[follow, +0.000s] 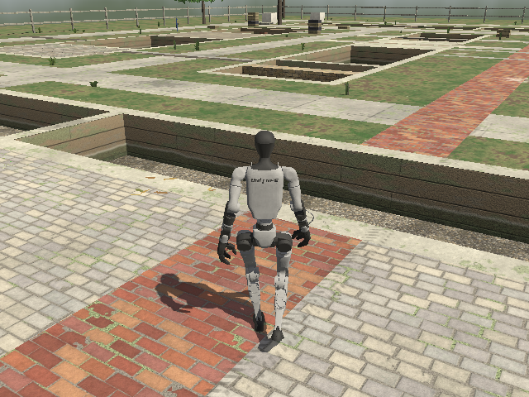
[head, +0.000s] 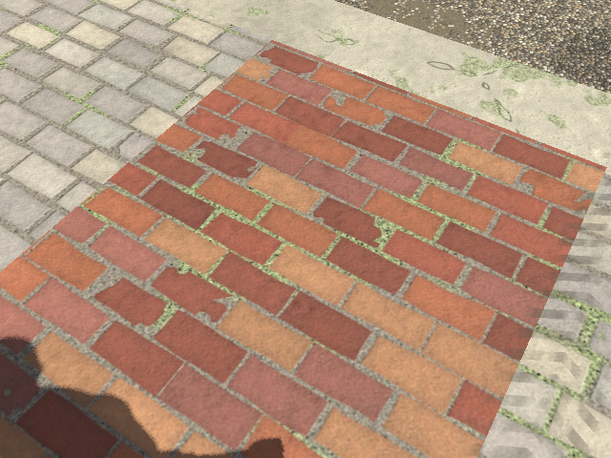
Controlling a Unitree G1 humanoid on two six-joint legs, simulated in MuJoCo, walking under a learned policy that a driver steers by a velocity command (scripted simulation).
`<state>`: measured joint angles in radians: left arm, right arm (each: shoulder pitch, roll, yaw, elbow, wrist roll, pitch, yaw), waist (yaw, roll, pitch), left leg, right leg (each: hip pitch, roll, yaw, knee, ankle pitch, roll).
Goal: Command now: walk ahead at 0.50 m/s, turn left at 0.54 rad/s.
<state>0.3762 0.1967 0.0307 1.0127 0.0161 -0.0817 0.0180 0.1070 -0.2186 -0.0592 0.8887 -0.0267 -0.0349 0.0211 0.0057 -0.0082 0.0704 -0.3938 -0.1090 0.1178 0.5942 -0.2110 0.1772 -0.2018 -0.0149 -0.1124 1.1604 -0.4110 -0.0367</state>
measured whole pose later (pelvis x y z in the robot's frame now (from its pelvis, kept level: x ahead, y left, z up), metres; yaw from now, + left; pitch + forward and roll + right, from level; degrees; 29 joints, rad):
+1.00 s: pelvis +0.50 +0.09 +0.01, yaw +27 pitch +2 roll -1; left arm 0.45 0.23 0.03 0.93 0.00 -0.06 -0.01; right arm 0.04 -0.22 -0.02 0.73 -0.06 -0.06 0.03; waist 0.07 0.00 0.03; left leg -0.43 -0.01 0.07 0.56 -0.16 0.09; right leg -0.12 -0.06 -0.11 0.72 -0.44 -0.01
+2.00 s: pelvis +0.85 +0.22 +0.02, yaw -5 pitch +2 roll +0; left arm 0.28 0.29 0.09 0.77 0.02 0.03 0.00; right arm 0.14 -0.26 -0.03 0.74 -0.01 0.03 -0.04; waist 0.05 0.00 0.03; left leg -0.45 -0.01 -0.08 0.79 -0.37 -0.04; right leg -0.28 0.17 0.18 0.45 -0.18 -0.09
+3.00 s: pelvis +0.83 +0.22 +0.02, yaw -40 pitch +1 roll +1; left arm 0.27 0.30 0.06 0.72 0.02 0.04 -0.01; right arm 0.17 -0.31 -0.05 0.70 -0.02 0.06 -0.01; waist 0.03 0.01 0.05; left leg -0.42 -0.02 -0.05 0.81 -0.40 -0.03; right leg -0.24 0.15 0.21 0.43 -0.19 -0.08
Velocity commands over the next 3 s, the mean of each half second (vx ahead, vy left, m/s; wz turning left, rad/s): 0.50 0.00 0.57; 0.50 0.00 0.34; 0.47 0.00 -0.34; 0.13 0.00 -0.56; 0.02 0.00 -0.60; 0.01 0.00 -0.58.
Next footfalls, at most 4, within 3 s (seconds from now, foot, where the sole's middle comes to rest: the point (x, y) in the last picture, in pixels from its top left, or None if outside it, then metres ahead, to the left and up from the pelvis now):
0.46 right None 0.45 -0.08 -0.76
0.96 left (222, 402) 0.57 0.22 -0.76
1.50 right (260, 275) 0.90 0.16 -0.76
2.08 left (190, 267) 0.93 0.34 -0.76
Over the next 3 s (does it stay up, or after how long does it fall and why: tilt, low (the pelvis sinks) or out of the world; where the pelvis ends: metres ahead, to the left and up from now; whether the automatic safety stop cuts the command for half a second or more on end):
stays up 0.83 0.22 0.02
